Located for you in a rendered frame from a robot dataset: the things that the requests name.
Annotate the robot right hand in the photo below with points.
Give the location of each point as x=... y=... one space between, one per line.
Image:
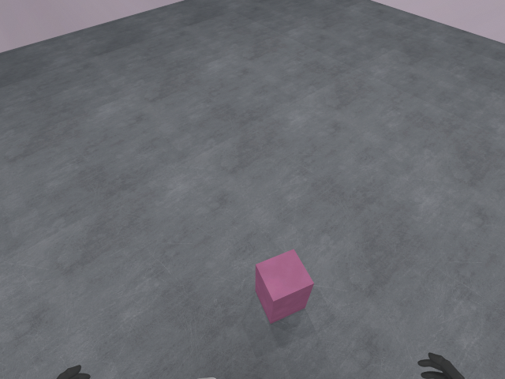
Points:
x=440 y=363

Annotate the carton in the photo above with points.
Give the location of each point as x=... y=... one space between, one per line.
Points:
x=283 y=285

